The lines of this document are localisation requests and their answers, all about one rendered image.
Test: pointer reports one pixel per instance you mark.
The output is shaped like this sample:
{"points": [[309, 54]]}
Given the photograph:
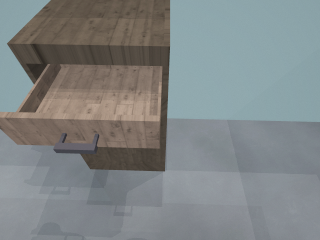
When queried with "drawer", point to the drawer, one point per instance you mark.
{"points": [[121, 103]]}

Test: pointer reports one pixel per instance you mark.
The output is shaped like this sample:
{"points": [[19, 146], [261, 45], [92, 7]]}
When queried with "handle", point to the handle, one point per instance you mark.
{"points": [[76, 148]]}

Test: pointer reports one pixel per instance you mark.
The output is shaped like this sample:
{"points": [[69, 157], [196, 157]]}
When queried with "cabinet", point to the cabinet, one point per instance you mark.
{"points": [[102, 32]]}

